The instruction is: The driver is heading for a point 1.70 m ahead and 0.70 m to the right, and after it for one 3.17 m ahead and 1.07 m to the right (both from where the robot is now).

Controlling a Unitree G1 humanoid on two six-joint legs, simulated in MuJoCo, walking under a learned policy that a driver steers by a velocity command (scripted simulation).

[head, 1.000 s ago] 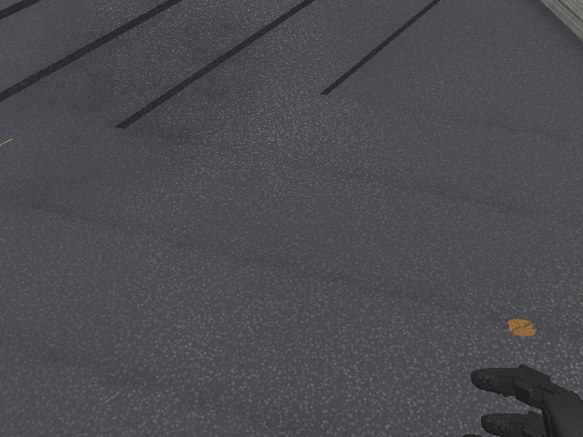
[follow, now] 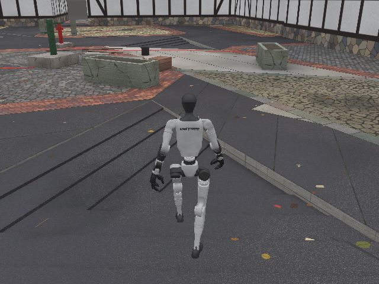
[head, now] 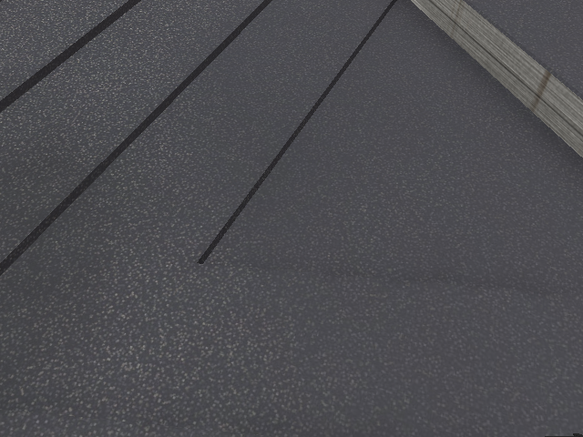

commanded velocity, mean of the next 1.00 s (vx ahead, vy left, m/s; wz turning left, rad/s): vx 0.17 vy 0.00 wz -0.66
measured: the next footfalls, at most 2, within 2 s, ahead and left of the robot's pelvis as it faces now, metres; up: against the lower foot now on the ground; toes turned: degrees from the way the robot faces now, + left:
left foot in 0.06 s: +0.28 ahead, +0.06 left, -0.04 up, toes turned +3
right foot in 0.50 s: +0.38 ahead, -0.15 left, -0.04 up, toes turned -20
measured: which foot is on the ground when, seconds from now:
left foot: up 0.00-0.04, down 0.06-0.50, up 0.52-1.00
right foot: down 0.00-0.06, up 0.08-0.48, down 0.50-1.00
